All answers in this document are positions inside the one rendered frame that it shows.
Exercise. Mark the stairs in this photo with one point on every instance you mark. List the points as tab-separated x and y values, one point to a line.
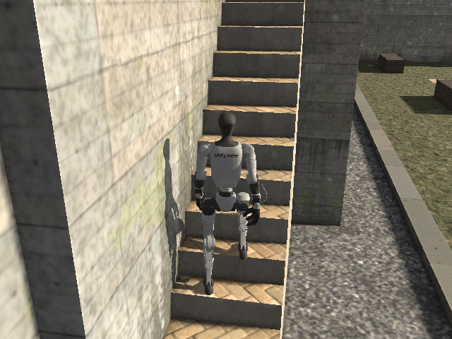
256	77

